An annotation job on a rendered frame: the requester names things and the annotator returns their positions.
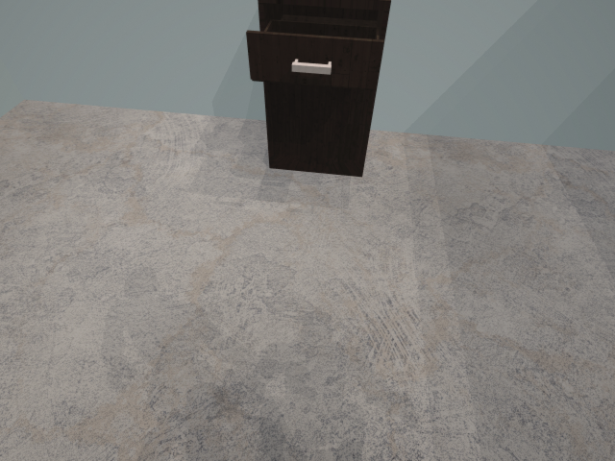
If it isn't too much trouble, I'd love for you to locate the handle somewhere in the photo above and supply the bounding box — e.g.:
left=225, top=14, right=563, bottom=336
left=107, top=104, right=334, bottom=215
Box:
left=292, top=59, right=332, bottom=75

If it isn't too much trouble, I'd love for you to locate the drawer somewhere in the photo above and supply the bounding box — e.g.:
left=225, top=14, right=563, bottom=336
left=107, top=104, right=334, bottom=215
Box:
left=246, top=19, right=383, bottom=90

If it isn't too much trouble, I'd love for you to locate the cabinet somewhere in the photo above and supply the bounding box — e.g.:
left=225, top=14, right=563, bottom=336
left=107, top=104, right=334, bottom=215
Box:
left=258, top=0, right=391, bottom=177

